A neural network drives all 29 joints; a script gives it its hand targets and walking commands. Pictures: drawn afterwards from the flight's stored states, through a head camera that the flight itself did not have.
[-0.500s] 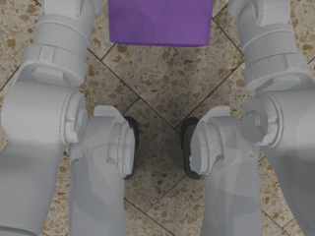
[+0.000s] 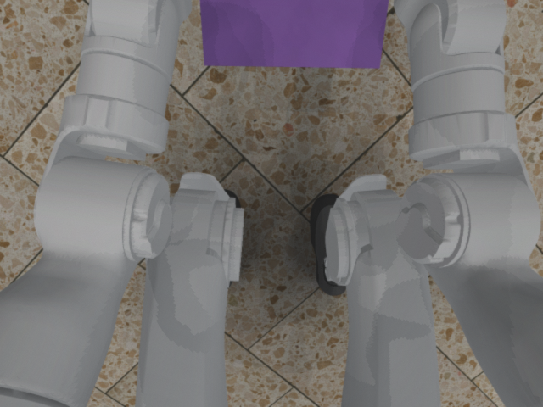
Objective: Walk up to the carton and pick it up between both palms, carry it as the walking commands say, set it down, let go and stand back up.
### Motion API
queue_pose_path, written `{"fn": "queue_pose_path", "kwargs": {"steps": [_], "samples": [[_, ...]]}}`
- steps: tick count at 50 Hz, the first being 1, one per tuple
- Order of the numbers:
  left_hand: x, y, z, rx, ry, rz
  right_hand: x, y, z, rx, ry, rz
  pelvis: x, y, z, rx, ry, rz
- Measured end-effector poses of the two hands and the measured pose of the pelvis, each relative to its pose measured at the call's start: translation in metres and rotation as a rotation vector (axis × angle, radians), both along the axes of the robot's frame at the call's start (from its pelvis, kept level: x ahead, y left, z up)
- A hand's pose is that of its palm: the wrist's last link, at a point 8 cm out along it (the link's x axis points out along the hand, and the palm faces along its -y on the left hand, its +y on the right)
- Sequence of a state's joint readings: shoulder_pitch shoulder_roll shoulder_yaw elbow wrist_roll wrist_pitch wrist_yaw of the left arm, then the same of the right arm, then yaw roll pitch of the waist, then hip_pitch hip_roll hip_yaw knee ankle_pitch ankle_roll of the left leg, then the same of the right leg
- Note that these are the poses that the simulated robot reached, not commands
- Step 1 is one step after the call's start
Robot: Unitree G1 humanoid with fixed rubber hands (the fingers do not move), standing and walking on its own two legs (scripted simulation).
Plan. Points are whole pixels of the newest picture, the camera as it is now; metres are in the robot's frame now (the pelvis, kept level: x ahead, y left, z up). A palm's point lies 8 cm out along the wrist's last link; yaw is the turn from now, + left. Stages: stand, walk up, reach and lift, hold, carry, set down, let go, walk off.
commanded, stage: reach and lift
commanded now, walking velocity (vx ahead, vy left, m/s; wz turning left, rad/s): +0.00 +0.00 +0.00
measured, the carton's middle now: out of the picture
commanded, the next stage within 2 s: none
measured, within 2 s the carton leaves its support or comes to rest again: neither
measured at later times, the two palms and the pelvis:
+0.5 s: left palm out of the picture +0.55 +0.13 -0.06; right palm out of the picture +0.53 -0.13 -0.05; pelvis -0.03 +0.00 +0.03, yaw +1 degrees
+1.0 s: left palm out of the picture +0.52 +0.13 +0.02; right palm out of the picture +0.51 -0.13 +0.02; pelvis -0.04 +0.00 +0.08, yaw +1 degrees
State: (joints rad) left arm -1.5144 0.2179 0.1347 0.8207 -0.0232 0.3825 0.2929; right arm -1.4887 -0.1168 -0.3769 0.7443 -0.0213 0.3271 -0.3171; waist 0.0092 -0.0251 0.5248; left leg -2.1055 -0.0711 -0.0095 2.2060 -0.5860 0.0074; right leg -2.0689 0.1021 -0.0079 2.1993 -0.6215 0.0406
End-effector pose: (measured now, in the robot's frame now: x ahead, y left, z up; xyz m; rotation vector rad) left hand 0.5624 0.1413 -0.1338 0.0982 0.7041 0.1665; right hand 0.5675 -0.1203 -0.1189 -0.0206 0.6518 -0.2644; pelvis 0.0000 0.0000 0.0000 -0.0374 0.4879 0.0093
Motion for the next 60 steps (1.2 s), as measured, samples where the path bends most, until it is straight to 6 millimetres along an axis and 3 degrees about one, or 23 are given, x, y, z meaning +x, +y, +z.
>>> {"fn": "queue_pose_path", "kwargs": {"steps": [9, 18, 60], "samples": [[-0.010, -0.009, 0.030, -0.017, -0.019, -0.009, -0.023, -0.008, 0.023, 0.028, -0.022, -0.058, -0.016, 0.000, 0.014, -0.001, -0.022, 0.002], [-0.011, -0.010, 0.060, -0.011, -0.042, -0.012, -0.030, -0.009, 0.047, 0.037, -0.045, -0.078, -0.027, -0.001, 0.022, 0.005, -0.038, 0.004], [-0.053, -0.011, 0.178, -0.002, -0.057, 0.009, -0.070, -0.009, 0.165, 0.013, -0.048, -0.068, -0.044, 0.002, 0.104, -0.004, -0.160, 0.014]]}}
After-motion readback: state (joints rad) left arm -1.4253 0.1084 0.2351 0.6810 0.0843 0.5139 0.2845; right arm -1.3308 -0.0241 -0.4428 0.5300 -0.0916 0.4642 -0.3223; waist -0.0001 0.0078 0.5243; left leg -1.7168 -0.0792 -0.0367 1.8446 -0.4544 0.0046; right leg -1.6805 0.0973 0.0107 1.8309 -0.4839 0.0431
